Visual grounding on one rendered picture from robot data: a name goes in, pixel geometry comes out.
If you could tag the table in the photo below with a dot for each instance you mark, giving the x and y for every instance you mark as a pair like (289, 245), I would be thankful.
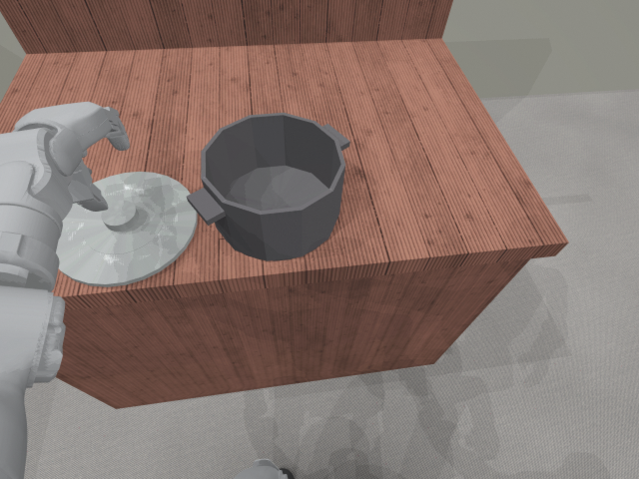
(436, 217)

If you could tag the knob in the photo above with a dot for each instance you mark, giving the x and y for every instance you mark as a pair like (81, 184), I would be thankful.
(120, 216)

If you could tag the left robot shin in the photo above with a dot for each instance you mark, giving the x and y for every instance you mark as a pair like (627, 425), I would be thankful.
(265, 462)

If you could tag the left robot forearm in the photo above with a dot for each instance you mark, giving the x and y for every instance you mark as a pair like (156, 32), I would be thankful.
(37, 161)

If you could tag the pot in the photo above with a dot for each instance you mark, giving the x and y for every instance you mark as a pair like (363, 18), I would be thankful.
(272, 184)

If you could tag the left robot hand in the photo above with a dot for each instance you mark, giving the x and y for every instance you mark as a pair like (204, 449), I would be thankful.
(90, 123)

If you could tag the lid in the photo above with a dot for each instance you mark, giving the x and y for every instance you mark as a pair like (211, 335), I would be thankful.
(92, 254)

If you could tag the robot left upper arm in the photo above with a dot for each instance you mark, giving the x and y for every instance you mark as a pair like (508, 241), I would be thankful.
(31, 350)

